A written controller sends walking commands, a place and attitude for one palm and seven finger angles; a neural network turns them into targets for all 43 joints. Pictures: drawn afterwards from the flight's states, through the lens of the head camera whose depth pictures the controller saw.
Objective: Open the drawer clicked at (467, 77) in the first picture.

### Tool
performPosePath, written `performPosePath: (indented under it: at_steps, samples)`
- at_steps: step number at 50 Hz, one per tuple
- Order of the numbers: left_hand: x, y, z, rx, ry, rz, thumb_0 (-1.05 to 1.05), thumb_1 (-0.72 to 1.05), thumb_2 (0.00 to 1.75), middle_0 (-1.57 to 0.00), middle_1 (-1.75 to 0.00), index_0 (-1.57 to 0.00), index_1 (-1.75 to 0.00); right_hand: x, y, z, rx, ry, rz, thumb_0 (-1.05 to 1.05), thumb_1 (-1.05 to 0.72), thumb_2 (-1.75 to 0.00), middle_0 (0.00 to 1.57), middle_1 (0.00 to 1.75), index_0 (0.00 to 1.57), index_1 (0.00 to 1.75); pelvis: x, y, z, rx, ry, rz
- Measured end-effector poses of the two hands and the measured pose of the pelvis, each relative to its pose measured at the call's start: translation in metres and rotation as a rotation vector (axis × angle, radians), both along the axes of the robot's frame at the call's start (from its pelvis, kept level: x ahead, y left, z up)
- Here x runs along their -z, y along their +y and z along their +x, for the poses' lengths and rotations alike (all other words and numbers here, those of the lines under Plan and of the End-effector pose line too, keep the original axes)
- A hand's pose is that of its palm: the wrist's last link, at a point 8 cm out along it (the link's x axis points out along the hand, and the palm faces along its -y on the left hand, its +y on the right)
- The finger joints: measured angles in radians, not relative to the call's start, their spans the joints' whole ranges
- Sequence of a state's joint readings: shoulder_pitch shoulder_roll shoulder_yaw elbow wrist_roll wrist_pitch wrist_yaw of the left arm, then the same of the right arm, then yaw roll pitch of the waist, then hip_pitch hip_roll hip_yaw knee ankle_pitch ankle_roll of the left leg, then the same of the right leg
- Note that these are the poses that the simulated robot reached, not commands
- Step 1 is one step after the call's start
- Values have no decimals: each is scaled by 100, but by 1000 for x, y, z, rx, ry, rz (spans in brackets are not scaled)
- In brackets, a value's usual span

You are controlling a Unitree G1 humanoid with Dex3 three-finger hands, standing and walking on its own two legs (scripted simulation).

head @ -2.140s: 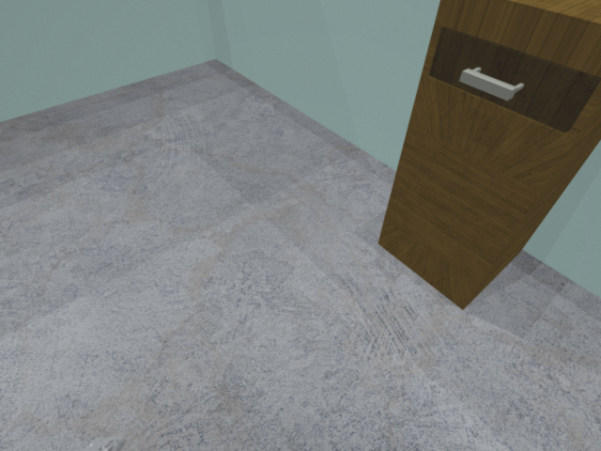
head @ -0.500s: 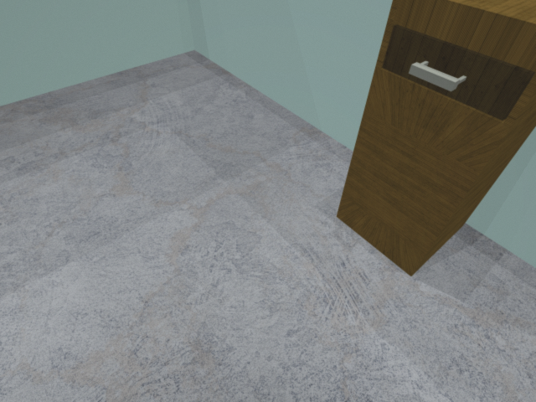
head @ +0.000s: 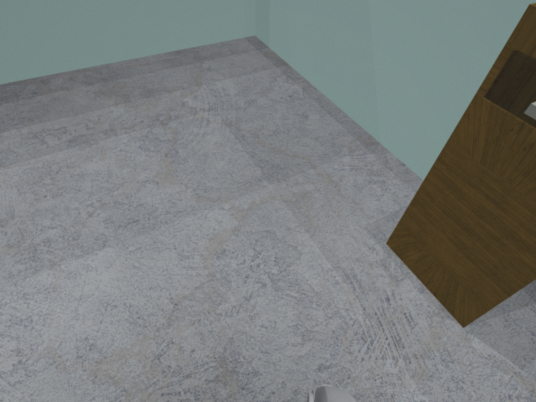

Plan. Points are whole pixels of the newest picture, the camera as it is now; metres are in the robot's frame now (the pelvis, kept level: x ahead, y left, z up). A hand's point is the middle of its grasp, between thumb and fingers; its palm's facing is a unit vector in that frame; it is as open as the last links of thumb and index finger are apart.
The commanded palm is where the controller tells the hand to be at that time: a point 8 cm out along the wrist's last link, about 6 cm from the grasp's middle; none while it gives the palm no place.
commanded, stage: turn to face it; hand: left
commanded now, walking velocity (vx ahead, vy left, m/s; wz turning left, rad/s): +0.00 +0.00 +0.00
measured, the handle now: out of the picture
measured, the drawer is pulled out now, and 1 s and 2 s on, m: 0.00 0.00 0.00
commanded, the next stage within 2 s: take the last steps up to it in 1.68 s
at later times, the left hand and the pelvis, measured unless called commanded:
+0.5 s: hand (209, 352) +0.23 +0.11 -0.17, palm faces -0.13 -0.96 -0.25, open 7.4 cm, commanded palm none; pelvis +0.14 -0.07 -0.01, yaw -12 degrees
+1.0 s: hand (187, 304) +0.32 +0.17 -0.18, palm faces -0.40 -0.89 -0.23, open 7.4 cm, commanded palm none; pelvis +0.17 +0.00 +0.00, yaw -29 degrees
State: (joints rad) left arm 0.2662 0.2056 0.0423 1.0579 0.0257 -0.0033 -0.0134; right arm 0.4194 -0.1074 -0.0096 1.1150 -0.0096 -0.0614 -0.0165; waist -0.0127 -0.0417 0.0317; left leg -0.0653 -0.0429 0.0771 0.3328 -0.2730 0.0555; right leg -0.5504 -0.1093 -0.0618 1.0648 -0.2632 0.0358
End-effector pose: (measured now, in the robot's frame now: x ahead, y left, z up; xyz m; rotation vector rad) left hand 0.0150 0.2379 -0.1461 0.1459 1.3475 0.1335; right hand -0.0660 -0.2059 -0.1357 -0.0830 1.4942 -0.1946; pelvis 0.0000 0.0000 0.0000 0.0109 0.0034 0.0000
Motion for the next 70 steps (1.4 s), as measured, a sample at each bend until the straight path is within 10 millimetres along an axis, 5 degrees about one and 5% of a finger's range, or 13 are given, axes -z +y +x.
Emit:
performPosePath:
  at_steps: [7,13,23,27,32,42,47,54,60,70]
  samples:
    - [2,-30,98,40,-66,-2,0,92,90,-20,-30,-20,-30,15,1,39,54,38,43,1,-91,-90,21,30,21,30,8,-17,58,35,-15,15]
    - [14,-61,177,99,-139,23,0,91,90,-20,-30,-20,-30,47,-33,92,102,49,47,1,-91,-90,21,30,21,30,32,-45,110,88,-31,10]
    - [-8,-76,211,150,-83,63,0,91,90,-21,-30,-20,-30,21,-108,237,81,-254,-61,1,-91,-90,20,30,20,30,10,-66,136,179,1,26]
    - [-13,-76,225,176,-81,64,0,91,90,-21,-30,-20,-30,10,-122,266,88,-324,-92,1,-91,-90,20,30,20,30,7,-66,146,223,15,29]
    - [-16,-70,241,210,-84,62,0,90,90,-21,-30,-20,-30,2,-125,278,113,-344,-116,1,-91,-90,20,30,20,30,5,-60,157,276,27,30]
    - [-7,-33,274,312,-54,65,0,90,90,-21,-30,-20,-30,-8,-95,258,215,-327,-166,1,-91,-90,20,30,20,30,6,-27,168,400,47,8]
    - [1,-19,304,387,-53,47,0,90,90,-20,-30,-20,-30,-19,-69,220,292,-292,-209,1,-91,-90,20,30,20,30,5,-8,171,464,25,-3]
    - [-4,-23,344,511,-73,31,0,91,90,-20,-30,-20,-30,-25,-43,173,413,-225,-229,1,-91,-90,21,30,21,30,-1,1,177,573,16,-32]
    - [-3,-64,374,641,-80,13,0,91,90,-20,-30,-20,-30,-17,-23,131,544,-189,-208,1,-91,-90,21,30,21,30,1,-4,175,660,10,-41]
    - [-13,-192,412,881,-269,-28,0,91,90,-20,-30,-20,-30,25,-9,34,765,-45,-116,1,-91,-90,21,30,21,30,21,-37,157,780,7,-18]
